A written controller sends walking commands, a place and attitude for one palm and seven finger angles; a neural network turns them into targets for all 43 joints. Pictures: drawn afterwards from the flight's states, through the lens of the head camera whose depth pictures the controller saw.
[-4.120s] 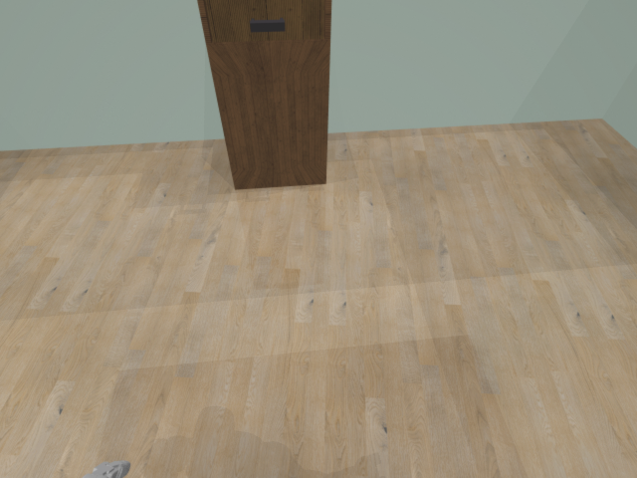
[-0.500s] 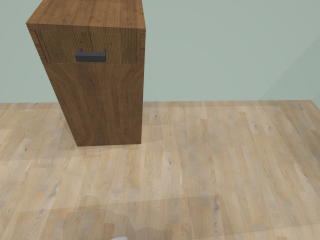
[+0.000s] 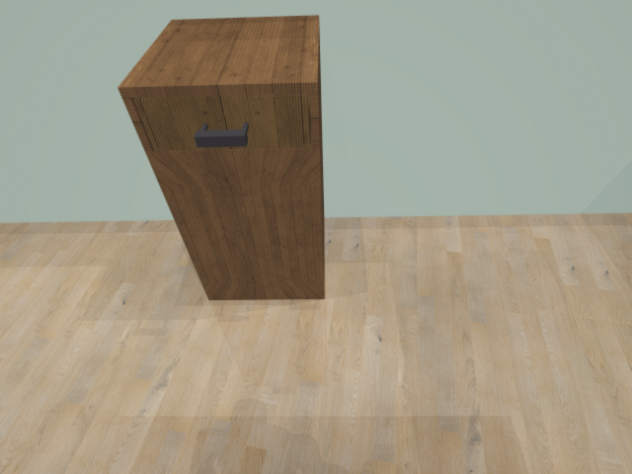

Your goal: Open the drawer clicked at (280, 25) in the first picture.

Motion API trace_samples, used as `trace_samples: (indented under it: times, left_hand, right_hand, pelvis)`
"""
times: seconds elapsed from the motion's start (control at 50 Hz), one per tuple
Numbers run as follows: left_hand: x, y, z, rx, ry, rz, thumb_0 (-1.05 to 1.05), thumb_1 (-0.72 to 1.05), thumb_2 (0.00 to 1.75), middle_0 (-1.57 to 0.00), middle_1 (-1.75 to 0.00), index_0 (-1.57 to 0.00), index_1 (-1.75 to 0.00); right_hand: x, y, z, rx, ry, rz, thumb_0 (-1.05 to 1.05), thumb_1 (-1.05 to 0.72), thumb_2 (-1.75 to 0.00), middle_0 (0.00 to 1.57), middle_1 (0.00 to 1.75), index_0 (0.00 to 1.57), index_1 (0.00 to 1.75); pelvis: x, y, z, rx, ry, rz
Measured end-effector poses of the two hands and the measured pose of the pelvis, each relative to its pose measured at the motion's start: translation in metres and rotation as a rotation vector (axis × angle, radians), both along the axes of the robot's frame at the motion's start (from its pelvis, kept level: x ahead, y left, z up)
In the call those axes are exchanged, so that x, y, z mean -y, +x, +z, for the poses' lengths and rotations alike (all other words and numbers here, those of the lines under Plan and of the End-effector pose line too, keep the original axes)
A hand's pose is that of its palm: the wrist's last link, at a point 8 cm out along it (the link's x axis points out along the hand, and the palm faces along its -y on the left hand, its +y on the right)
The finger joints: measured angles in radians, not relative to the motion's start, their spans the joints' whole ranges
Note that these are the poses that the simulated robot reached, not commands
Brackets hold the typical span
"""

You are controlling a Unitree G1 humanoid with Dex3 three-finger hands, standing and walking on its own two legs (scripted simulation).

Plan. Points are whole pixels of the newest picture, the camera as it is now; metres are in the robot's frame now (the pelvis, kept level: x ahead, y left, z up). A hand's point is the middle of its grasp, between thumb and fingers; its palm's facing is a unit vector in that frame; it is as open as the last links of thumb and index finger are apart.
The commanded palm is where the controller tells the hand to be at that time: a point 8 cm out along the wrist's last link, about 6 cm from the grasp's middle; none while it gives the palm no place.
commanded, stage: take the last steps up to it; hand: left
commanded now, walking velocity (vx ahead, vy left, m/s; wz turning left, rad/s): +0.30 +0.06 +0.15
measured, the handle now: (223, 132) +0.83 +0.28 -0.01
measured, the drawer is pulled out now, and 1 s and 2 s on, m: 0.00 0.00 0.00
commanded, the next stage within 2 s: come to a stop and stand still in 0.94 s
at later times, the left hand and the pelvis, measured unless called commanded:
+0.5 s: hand out of the picture -0.01 +0.24 -0.18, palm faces +0.13 -0.98 -0.16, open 7.4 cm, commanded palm none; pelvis +0.07 +0.07 +0.00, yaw +3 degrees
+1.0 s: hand (210, 362) +0.33 +0.22 -0.16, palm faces +0.08 -0.97 -0.23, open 7.2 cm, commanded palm none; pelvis +0.25 +0.03 +0.00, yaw +3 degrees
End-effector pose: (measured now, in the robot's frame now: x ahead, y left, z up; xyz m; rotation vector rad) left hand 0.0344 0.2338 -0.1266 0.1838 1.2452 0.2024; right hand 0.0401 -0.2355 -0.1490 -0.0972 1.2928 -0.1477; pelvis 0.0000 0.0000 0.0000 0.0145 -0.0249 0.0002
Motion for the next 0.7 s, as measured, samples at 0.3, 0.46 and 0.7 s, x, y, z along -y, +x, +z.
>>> trace_samples:
  times: [0.3,0.46,0.7]
  left_hand:
    - [0.002,-0.094,-0.004,-0.217,-0.102,0.18,0.01,0.91,0.9,-0.2,-0.3,-0.21,-0.3]
    - [-0.044,-0.084,-0.021,-0.356,-0.129,0.163,0.01,0.91,0.9,-0.2,-0.3,-0.2,-0.3]
    - [-0.077,0.15,-0.008,0.012,-0.051,0.023,0.01,0.91,0.9,-0.2,-0.3,-0.2,-0.3]
  right_hand:
    - [-0.023,0.038,0.018,-0.052,-0.034,0.137,0.01,-0.92,-0.9,0.19,0.3,0.2,0.3]
    - [-0.072,0.083,0.021,0.078,-0.075,0.104,0.0,-0.94,-0.9,0.2,0.3,0.2,0.3]
    - [-0.096,0.043,0.008,-0.204,0.006,0.003,0.0,-0.92,-0.9,0.2,0.3,0.2,0.3]
  pelvis:
    - [-0.026,0.025,0.009,-0.032,-0.004,0.084]
    - [-0.066,0.058,-0.001,-0.015,-0.02,0.056]
    - [-0.07,0.135,0.002,-0.01,0.012,0.056]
